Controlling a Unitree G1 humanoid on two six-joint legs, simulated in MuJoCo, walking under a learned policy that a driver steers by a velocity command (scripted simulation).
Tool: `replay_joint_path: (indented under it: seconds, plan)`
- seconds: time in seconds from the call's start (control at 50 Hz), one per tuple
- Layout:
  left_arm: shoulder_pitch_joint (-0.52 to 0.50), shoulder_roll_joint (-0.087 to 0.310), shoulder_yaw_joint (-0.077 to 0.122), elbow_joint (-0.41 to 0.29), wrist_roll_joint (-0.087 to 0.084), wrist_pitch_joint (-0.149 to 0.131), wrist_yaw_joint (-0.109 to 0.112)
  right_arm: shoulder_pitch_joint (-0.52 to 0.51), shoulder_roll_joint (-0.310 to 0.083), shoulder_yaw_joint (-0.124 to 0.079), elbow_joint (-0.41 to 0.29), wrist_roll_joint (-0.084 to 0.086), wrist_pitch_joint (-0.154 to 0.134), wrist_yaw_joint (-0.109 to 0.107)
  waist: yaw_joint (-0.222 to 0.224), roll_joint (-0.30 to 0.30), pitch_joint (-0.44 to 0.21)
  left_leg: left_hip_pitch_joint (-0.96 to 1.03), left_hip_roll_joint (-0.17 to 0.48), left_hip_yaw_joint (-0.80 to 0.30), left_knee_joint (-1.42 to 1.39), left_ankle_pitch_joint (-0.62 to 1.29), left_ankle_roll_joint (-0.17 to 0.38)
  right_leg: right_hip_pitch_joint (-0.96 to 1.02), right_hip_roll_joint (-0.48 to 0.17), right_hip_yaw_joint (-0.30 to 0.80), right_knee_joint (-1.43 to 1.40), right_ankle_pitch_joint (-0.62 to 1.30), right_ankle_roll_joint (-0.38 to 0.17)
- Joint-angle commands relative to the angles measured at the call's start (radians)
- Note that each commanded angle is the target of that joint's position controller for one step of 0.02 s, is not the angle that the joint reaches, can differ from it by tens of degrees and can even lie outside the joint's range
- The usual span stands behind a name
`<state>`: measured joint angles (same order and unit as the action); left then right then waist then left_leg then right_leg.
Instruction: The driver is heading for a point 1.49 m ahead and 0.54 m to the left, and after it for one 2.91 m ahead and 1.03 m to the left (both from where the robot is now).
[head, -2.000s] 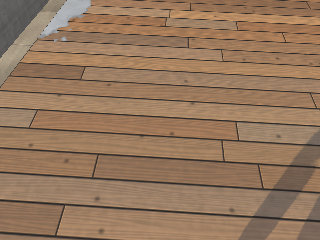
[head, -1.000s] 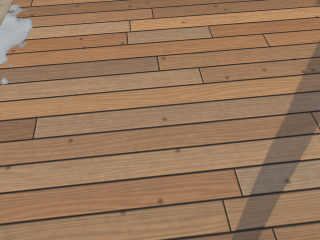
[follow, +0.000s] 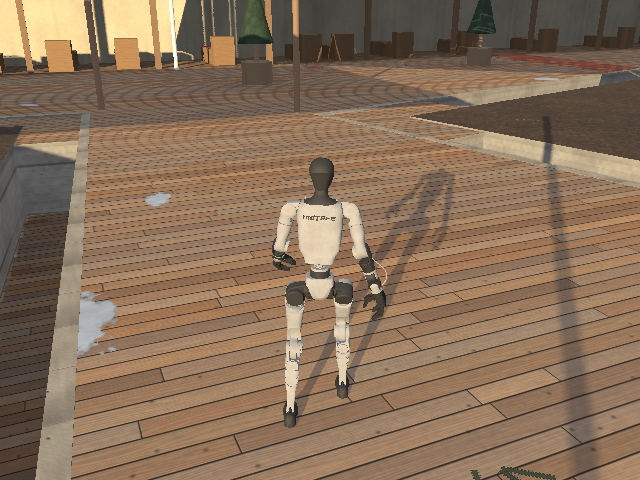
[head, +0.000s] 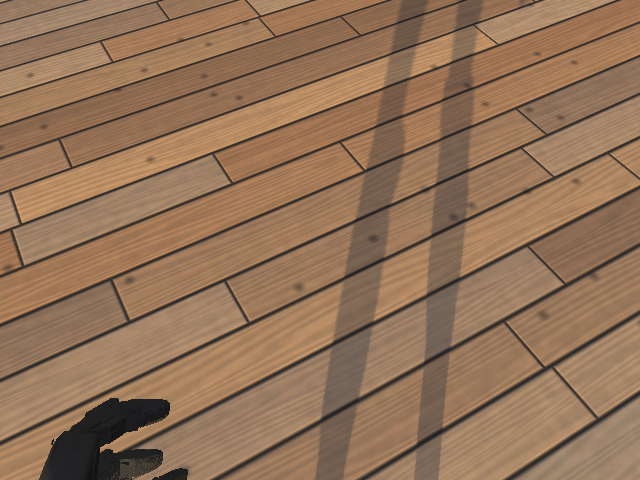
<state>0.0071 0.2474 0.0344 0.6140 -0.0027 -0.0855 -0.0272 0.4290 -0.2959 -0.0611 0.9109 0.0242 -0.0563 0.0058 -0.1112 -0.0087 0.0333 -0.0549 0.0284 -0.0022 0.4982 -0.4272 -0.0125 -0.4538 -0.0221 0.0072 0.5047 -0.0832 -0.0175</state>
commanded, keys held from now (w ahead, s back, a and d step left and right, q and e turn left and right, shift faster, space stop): w+q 0.68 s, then w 0.32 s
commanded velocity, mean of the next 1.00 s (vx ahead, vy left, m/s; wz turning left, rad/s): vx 0.50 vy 0.00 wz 0.44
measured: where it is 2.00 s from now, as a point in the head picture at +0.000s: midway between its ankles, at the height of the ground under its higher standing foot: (122, 262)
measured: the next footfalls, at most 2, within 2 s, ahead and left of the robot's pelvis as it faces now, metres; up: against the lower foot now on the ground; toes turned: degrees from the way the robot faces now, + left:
left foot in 0.48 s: +0.38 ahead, +0.19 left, +0.00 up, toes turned +20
right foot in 1.00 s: +0.73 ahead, +0.12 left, +0.00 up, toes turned +29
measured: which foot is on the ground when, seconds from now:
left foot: down 0.00-0.00, up 0.02-0.46, down 0.48-1.00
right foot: down 0.00-0.50, up 0.52-0.98, down 1.00-1.00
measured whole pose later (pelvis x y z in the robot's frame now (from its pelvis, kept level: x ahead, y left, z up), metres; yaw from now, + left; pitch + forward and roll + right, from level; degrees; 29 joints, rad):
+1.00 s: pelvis +0.53 +0.14 +0.00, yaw +29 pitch +2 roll +1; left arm 0.05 0.27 0.04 0.71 0.00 -0.12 -0.04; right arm 0.39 -0.30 -0.07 0.80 0.01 -0.04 -0.01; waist -0.07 -0.02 0.00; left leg 0.01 -0.08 -0.14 0.42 -0.45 0.06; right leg -0.47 0.00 0.00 0.47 -0.03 -0.04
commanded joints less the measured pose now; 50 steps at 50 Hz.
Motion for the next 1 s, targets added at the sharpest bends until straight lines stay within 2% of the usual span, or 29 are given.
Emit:
replay_joint_path:
  seconds: [0.02,0.04,0.06,0.08,0.1,0.16,0.22,0.28,0.34,0.4,0.44,0.46,0.48,0.5,0.52,0.54,0.56,0.58,0.6,0.62,0.66,0.7,0.78,0.84,0.9,0.94,0.96,0.98,1.0]
  plan:
    - [0.439,0.276,0.099,0.036,0.023,0.01,0.022,0.006,-0.031,0.016,-0.116,0.001,-0.038,-0.005,0.228,-0.272,-0.43,-0.643,-0.042,-0.076,0.671,-0.174,0.025,0.858,-0.423,0.667,-0.146,-0.187,-0.253]
    - [0.393,0.204,0.077,0.04,0.011,0.01,0.019,-0.044,-0.126,-0.014,-0.117,0.024,-0.037,-0.004,0.227,-0.173,-0.285,-0.722,0.012,-0.121,0.763,-0.123,0.028,0.746,-0.382,0.581,-0.184,-0.289,-0.224]
    - [0.335,0.164,0.063,0.041,0.001,0.008,0.018,-0.1,-0.132,-0.017,-0.132,0.026,-0.033,-0.004,0.205,-0.152,-0.177,-0.738,0.049,-0.095,0.762,-0.042,0.033,0.627,-0.343,0.446,-0.212,-0.281,-0.195]
    - [0.272,0.133,0.053,0.046,0.003,0.003,0.013,-0.125,-0.119,-0.019,-0.133,0.014,-0.025,-0.007,0.173,-0.112,-0.11,-0.706,0.077,-0.086,0.729,0.029,0.029,0.509,-0.302,0.355,-0.252,-0.223,-0.181]
    - [0.225,0.103,0.046,0.05,0.006,-0.005,0.01,-0.122,-0.109,-0.024,-0.13,0.005,-0.012,-0.008,0.14,-0.121,-0.067,-0.661,0.102,-0.095,0.689,0.081,0.026,0.421,-0.27,0.274,-0.289,-0.149,-0.169]
    - [0.175,0.106,0.056,0.076,0.014,-0.027,0.013,-0.118,-0.052,-0.018,-0.137,0.006,0.02,-0.005,0.095,-0.097,-0.02,-0.601,0.12,-0.095,0.649,0.171,0.005,0.308,-0.254,0.121,-0.364,0.017,-0.175]
    - [0.195,0.133,0.069,0.107,0.018,-0.032,0.026,-0.181,-0.04,-0.015,-0.168,0.0,0.028,0.001,0.1,-0.057,0.004,-0.644,0.12,-0.102,0.521,0.295,-0.007,0.326,-0.251,0.01,-0.383,0.103,-0.177]
    - [0.213,0.166,0.079,0.127,0.013,-0.025,0.035,-0.272,-0.023,-0.004,-0.196,-0.003,0.022,0.022,0.129,-0.044,0.026,-0.606,0.105,-0.055,0.333,0.435,0.003,0.337,-0.233,-0.094,-0.391,0.117,-0.155]
    - [0.256,0.197,0.09,0.152,-0.002,-0.013,0.04,-0.368,-0.026,0.001,-0.238,-0.004,0.023,0.04,0.161,-0.03,0.055,-0.602,0.095,-0.015,0.22,0.444,0.027,0.401,-0.258,-0.143,-0.385,0.109,-0.139]
    - [0.281,0.222,0.101,0.174,-0.02,0.007,0.04,-0.415,-0.049,-0.005,-0.274,-0.004,0.028,0.053,0.163,-0.034,0.065,-0.604,0.071,0.025,0.161,0.346,0.068,0.501,-0.284,-0.175,-0.319,0.198,-0.116]
    - [0.27,0.254,0.109,0.175,-0.028,0.022,0.043,-0.366,-0.081,-0.023,-0.28,-0.006,0.033,0.054,0.119,-0.062,0.007,-0.486,0.005,0.088,0.153,0.242,0.108,0.534,-0.28,-0.208,-0.174,0.522,-0.093]
    - [0.255,0.26,0.109,0.172,-0.034,0.032,0.044,-0.253,-0.113,-0.045,-0.256,-0.003,0.035,0.051,0.049,-0.058,-0.059,-0.331,-0.046,0.122,0.121,0.238,0.137,0.512,-0.256,-0.237,-0.006,0.656,-0.072]
    - [0.265,0.234,0.097,0.168,-0.03,0.036,0.047,-0.081,-0.179,-0.082,-0.206,0.002,0.04,0.038,-0.031,-0.029,-0.152,-0.065,-0.094,0.114,0.085,0.277,0.174,0.394,-0.211,-0.262,0.231,0.623,-0.033]
    - [0.303,0.151,0.069,0.134,0.009,0.028,0.049,0.02,-0.293,-0.116,-0.185,0.008,0.049,0.015,-0.027,0.169,-0.226,0.232,0.109,-0.244,0.038,0.251,0.271,0.059,-0.127,-0.271,0.595,0.108,0.031]
    - [0.327,0.079,0.038,0.09,0.013,-0.006,0.041,-0.04,-0.336,-0.108,-0.229,0.005,0.032,0.022,0.054,0.29,-0.371,0.42,0.294,-0.808,-0.158,0.026,0.442,-0.235,0.065,-0.046,0.854,-0.522,0.067]
    - [0.213,0.175,0.057,0.075,-0.026,-0.035,0.029,-0.041,-0.24,-0.079,-0.239,-0.001,0.015,0.033,-0.012,0.141,-0.339,0.402,0.299,-0.781,-0.234,-0.004,0.392,-0.342,0.014,0.086,0.894,-0.476,0.042]
    - [0.166,0.181,0.056,0.059,-0.045,-0.051,0.024,-0.063,-0.197,-0.067,-0.231,-0.005,0.002,0.033,0.003,0.116,-0.218,0.294,0.268,-0.64,-0.227,0.048,0.354,-0.378,-0.025,0.071,0.846,-0.394,0.015]
    - [0.166,0.169,0.055,0.071,-0.024,-0.058,0.033,-0.126,-0.169,-0.058,-0.236,-0.005,-0.004,0.032,0.05,0.036,-0.141,0.146,0.222,-0.528,-0.22,0.148,0.319,-0.329,-0.07,0.072,0.755,-0.317,0.008]
    - [0.176,0.181,0.063,0.083,0.001,-0.053,0.04,-0.184,-0.13,-0.046,-0.249,-0.011,-0.006,0.027,0.088,0.046,-0.108,0.032,0.186,-0.441,-0.226,0.258,0.297,-0.255,-0.099,0.078,0.67,-0.267,0.01]
    - [0.194,0.183,0.067,0.088,0.007,-0.041,0.038,-0.215,-0.118,-0.04,-0.266,-0.022,-0.005,0.021,0.114,0.068,-0.095,-0.041,0.165,-0.405,-0.248,0.319,0.294,-0.195,-0.109,0.082,0.639,-0.232,0.016]
    - [0.2,0.16,0.065,0.087,0.016,-0.021,0.036,-0.215,-0.129,-0.043,-0.271,-0.021,-0.011,0.012,0.127,0.06,-0.088,-0.11,0.146,-0.357,-0.274,0.432,0.308,-0.157,-0.1,0.066,0.567,-0.192,0.042]
    - [0.156,0.136,0.057,0.073,0.018,-0.01,0.037,-0.188,-0.145,-0.047,-0.258,-0.016,-0.014,-0.002,0.12,0.048,-0.063,-0.138,0.126,-0.295,-0.288,0.488,0.301,-0.177,-0.085,0.052,0.455,-0.098,0.07]
    - [0.031,0.092,0.034,0.051,0.011,-0.017,0.021,-0.134,-0.133,-0.041,-0.224,-0.012,-0.012,-0.016,0.06,0.082,-0.031,-0.166,0.071,-0.197,-0.292,0.431,0.237,-0.111,-0.049,0.03,0.159,0.182,0.081]
    - [-0.05,0.101,0.031,0.03,-0.003,-0.027,0.004,-0.077,-0.144,-0.041,-0.192,-0.008,-0.012,-0.015,0.022,0.086,0.004,-0.132,0.105,-0.226,-0.288,0.358,0.233,-0.091,-0.031,0.028,0.061,0.245,0.064]
    - [-0.086,0.123,0.035,0.01,-0.002,-0.037,-0.01,-0.036,-0.146,-0.042,-0.165,-0.008,-0.003,-0.018,0.014,0.087,0.023,0.002,0.162,-0.277,-0.224,0.413,0.229,-0.151,-0.025,0.037,0.001,0.155,0.026]
    - [-0.059,0.137,0.039,0.012,-0.003,-0.042,-0.014,-0.032,-0.153,-0.046,-0.154,-0.01,0.006,-0.022,0.035,0.107,0.02,0.064,0.189,-0.298,-0.183,0.513,0.214,-0.131,-0.016,0.027,-0.018,0.066,-0.003]
    - [-0.016,0.149,0.044,0.022,-0.003,-0.044,-0.013,-0.044,-0.157,-0.047,-0.155,-0.01,0.01,-0.023,0.061,0.12,0.001,0.077,0.183,-0.292,-0.139,0.631,0.202,-0.069,0.002,0.008,-0.03,0.024,-0.022]
    - [0.083,0.171,0.059,0.05,0.0,-0.046,-0.008,-0.065,-0.152,-0.044,-0.16,-0.01,0.014,-0.022,0.117,0.114,-0.059,0.07,0.143,-0.258,-0.033,0.798,0.182,0.074,0.03,-0.023,-0.063,0.039,-0.05]
    - [0.23,0.211,0.074,0.08,0.011,-0.048,-0.003,-0.077,-0.123,-0.03,-0.174,-0.017,0.015,-0.021,0.186,0.089,-0.189,-0.019,0.091,-0.214,0.163,0.8,0.152,0.326,-0.036,0.033,-0.021,0.085,-0.103]
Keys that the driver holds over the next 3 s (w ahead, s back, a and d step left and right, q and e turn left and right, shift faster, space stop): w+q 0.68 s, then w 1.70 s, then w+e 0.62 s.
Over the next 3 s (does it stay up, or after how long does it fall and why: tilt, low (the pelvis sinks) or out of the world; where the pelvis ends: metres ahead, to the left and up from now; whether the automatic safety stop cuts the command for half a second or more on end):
stays up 1.50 0.67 0.01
